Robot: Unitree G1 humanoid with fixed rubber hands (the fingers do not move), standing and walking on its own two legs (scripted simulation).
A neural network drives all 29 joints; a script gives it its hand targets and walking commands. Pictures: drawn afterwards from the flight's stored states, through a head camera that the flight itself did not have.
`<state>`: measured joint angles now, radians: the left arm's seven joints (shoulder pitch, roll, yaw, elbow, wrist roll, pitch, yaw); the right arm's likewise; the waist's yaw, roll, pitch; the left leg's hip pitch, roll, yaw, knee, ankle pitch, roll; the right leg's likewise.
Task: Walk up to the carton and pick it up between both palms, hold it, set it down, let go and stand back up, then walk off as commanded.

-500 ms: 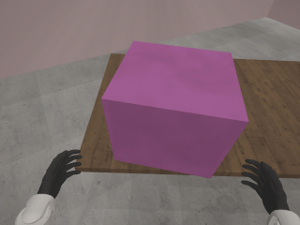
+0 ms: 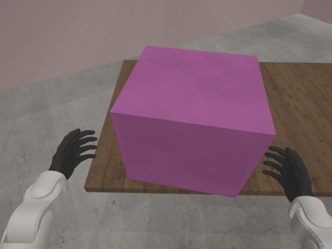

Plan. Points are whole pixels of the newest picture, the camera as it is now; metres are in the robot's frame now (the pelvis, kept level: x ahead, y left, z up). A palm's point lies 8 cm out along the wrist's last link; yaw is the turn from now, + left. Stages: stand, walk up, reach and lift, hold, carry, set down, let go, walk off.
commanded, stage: reach and lift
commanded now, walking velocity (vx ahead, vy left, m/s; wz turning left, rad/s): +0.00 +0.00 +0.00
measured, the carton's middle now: (189, 119) +0.45 -0.05 +0.06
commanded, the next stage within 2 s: none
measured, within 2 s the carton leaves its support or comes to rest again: neither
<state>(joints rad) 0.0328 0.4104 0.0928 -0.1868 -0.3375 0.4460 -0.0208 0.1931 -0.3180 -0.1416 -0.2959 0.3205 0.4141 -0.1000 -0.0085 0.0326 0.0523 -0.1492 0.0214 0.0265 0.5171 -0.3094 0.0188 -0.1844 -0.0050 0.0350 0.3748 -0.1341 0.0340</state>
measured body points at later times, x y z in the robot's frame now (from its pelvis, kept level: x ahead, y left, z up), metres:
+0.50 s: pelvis +0.00 +0.00 +0.00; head +0.01 +0.00 +0.45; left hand +0.35 +0.23 +0.16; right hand +0.32 -0.24 +0.14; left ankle -0.01 +0.10 -0.74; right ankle +0.05 -0.16 -0.74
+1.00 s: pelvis +0.00 +0.00 +0.00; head +0.01 +0.00 +0.45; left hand +0.42 +0.21 +0.21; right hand +0.38 -0.27 +0.19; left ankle -0.01 +0.10 -0.74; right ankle +0.05 -0.16 -0.74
